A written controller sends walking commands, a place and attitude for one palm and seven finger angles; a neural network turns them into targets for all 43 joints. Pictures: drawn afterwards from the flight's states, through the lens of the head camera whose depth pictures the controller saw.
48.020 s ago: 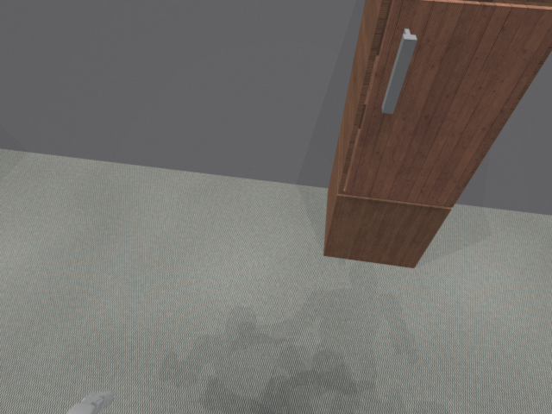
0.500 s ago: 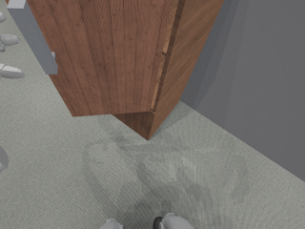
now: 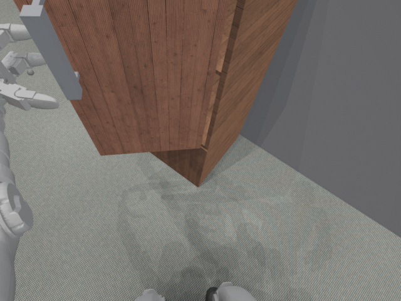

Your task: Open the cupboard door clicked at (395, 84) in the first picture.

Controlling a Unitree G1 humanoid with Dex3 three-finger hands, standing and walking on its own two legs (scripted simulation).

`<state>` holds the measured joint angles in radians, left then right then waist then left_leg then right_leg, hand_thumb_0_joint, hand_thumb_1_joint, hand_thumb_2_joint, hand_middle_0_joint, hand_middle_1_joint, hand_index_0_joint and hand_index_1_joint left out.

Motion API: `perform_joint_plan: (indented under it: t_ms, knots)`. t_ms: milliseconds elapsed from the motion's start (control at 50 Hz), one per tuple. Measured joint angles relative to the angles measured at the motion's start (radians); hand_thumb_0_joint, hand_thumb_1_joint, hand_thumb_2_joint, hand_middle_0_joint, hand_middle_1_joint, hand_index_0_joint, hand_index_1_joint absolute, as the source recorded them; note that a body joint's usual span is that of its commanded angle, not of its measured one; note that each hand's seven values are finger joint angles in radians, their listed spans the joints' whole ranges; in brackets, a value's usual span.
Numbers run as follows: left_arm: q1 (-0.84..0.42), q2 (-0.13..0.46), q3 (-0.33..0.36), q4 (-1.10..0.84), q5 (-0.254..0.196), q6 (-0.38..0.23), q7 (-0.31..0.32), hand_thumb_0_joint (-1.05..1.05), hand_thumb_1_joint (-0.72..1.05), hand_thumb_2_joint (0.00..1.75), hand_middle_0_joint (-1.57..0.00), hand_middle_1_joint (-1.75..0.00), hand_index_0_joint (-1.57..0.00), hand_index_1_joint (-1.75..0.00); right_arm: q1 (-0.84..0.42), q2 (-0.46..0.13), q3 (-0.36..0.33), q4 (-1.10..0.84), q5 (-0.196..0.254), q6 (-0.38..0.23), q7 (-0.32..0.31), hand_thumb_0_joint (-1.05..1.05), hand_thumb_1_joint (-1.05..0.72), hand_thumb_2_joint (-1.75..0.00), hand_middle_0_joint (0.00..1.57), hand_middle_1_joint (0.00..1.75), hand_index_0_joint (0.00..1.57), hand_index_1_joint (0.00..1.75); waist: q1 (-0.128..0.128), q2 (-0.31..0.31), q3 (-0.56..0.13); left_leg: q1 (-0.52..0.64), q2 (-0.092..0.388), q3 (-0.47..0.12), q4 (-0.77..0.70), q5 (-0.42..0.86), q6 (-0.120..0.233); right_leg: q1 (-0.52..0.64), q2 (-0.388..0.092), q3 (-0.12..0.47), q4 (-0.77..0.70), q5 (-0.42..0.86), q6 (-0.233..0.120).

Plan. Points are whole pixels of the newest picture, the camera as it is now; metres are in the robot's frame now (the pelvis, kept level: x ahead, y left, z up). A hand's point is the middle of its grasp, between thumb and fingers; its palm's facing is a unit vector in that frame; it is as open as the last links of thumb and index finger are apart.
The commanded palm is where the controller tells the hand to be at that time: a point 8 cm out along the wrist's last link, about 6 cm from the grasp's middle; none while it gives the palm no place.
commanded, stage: slide the fingers in behind the handle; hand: left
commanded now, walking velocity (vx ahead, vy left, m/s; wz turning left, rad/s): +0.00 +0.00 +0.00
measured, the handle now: (59, 51) +0.55 +0.22 +0.13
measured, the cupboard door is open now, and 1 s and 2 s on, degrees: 44 44 44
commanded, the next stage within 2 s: close the thumb around the handle in 1.16 s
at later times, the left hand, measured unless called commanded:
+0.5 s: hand (48, 75) +0.50 +0.23 +0.13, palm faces +0.03 -1.00 -0.01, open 14.0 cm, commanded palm +0.48 +0.27 +0.13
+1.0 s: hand (68, 73) +0.50 +0.20 +0.13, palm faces +0.04 -1.00 -0.02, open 14.0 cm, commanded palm +0.47 +0.25 +0.13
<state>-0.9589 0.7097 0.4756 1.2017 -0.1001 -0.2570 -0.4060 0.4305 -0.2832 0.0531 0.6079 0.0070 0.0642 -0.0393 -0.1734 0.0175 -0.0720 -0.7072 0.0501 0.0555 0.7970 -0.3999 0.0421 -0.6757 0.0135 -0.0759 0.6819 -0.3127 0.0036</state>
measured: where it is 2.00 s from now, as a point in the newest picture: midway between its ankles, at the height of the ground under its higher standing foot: outside the picture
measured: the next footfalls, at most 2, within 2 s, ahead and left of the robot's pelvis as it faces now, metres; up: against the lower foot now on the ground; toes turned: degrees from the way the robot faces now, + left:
none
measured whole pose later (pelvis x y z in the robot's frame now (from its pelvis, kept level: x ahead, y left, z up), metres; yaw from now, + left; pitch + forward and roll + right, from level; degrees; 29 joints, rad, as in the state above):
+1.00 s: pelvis -0.01 -0.01 +0.00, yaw +0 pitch +15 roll -2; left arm -0.97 0.57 0.41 1.22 -0.09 -0.28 -0.27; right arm 0.42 -0.28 0.04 0.64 0.01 0.03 -0.02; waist -0.16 0.03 -0.07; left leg -0.66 0.05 0.06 0.77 -0.38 0.03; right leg -0.65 0.01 -0.07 0.70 -0.32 -0.01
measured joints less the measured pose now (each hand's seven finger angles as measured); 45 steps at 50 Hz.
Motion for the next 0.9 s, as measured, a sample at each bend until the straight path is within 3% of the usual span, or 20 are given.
perform_joint_plan:
  t_ms: [80, 160, 320, 460, 580, 680, 780, 900]
  knots:
    - [-0.019, -0.016, -0.012, 0.024, -0.019, 0.005, -0.012, -0.01, -0.5, 0.3, -0.29, -1.2, -0.31, -1.21, -0.005, 0.006, 0.006, 0.015, 0.003, 0.001, 0.003, 0.0, -0.9, -0.9, 0.2, 0.3, 0.21, 0.3, 0.005, -0.002, -0.007, 0.009, -0.001, -0.003, -0.002, -0.002, 0.0, 0.009, 0.0, -0.002, 0.0, -0.004, -0.001]
    - [-0.018, -0.022, -0.034, 0.036, -0.004, 0.03, 0.0, -0.01, -0.5, 0.3, -0.3, -1.2, -0.3, -1.21, -0.003, 0.003, 0.002, 0.01, 0.003, -0.004, 0.0, 0.0, -0.9, -0.9, 0.2, 0.3, 0.21, 0.3, 0.002, 0.006, -0.012, 0.01, -0.003, -0.006, -0.003, -0.001, -0.001, 0.011, -0.003, -0.005, 0.001, -0.006, -0.002]
    - [0.007, -0.066, -0.022, -0.001, -0.026, -0.002, 0.024, -0.01, -0.5, 0.3, -0.3, -1.2, -0.3, -1.21, -0.004, 0.001, -0.004, 0.019, 0.001, -0.006, 0.008, 0.0, -0.9, -0.9, 0.2, 0.3, 0.21, 0.3, 0.012, 0.001, -0.008, 0.028, 0.0, 0.001, -0.011, -0.001, -0.004, 0.022, 0.001, 0.002, 0.001, -0.007, -0.005]
    - [0.02, -0.064, -0.026, -0.007, 0.002, 0.01, 0.045, -0.01, -0.5, 0.3, -0.3, -1.2, -0.3, -1.2, -0.005, -0.004, -0.01, 0.007, 0.002, -0.009, 0.005, 0.0, -0.9, -0.9, 0.2, 0.3, 0.21, 0.3, 0.006, 0.001, -0.002, 0.027, 0.001, 0.0, -0.013, 0.004, -0.007, 0.02, 0.002, 0.001, 0.002, -0.005, -0.008]
    - [0.019, -0.106, -0.054, -0.031, -0.031, -0.014, 0.053, -0.01, -0.5, 0.3, -0.29, -1.2, -0.3, -1.2, -0.002, -0.003, -0.015, 0.03, 0.002, -0.013, 0.009, 0.0, -0.9, -0.9, 0.2, 0.3, 0.21, 0.3, 0.02, 0.004, -0.005, 0.039, -0.001, -0.005, -0.017, 0.005, -0.009, 0.033, 0.001, -0.003, -0.001, -0.006, -0.009]
    - [0.006, -0.128, -0.076, -0.018, -0.013, 0.014, 0.078, -0.01, -0.5, 0.3, -0.29, -1.2, -0.3, -1.2, -0.006, -0.001, -0.018, 0.031, 0.0, -0.019, 0.01, 0.0, -0.9, -0.9, 0.2, 0.3, 0.21, 0.3, 0.015, 0.01, -0.012, 0.042, -0.004, -0.008, -0.02, 0.008, -0.009, 0.036, -0.002, -0.006, 0.0, -0.007, -0.01]
    - [0.016, -0.161, -0.074, -0.028, -0.012, -0.003, 0.116, -0.01, -0.5, 0.3, -0.3, -1.2, -0.3, -1.2, -0.01, 0.003, -0.019, 0.028, -0.003, -0.026, 0.017, 0.0, -0.9, -0.9, 0.2, 0.3, 0.21, 0.3, 0.018, 0.015, -0.011, 0.052, -0.004, 0.001, -0.024, 0.01, -0.01, 0.038, -0.002, 0.003, 0.004, -0.007, -0.01]
    - [0.005, -0.149, -0.057, -0.002, 0.015, -0.015, 0.143, -0.01, -0.5, 0.3, -0.29, -1.2, -0.3, -1.2, -0.011, 0.011, -0.013, 0.025, -0.003, -0.032, 0.019, 0.0, -0.9, -0.9, 0.2, 0.3, 0.21, 0.3, 0.013, 0.012, -0.005, 0.052, -0.003, 0.004, -0.024, 0.013, -0.012, 0.033, -0.002, 0.006, 0.013, -0.007, -0.014]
